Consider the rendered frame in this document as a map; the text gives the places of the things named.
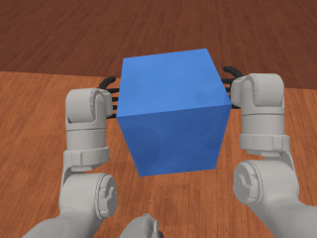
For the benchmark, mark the left robot upper arm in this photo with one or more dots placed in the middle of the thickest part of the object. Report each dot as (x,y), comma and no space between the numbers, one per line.
(86,200)

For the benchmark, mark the left robot thigh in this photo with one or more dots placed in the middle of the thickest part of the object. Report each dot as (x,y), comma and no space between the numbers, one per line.
(141,227)

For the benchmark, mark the right robot hand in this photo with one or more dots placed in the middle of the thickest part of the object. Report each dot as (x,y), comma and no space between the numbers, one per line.
(236,73)

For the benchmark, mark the carton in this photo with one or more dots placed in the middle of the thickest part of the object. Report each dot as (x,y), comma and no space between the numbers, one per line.
(173,110)

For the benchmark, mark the robot left forearm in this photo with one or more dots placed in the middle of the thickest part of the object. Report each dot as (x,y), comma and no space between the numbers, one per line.
(86,110)

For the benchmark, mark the robot right forearm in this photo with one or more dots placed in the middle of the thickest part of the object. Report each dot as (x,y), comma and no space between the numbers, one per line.
(261,98)

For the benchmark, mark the left robot hand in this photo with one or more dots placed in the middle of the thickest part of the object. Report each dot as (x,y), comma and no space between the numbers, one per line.
(103,85)

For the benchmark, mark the right robot upper arm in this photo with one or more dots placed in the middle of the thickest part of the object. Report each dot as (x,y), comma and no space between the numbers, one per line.
(270,189)

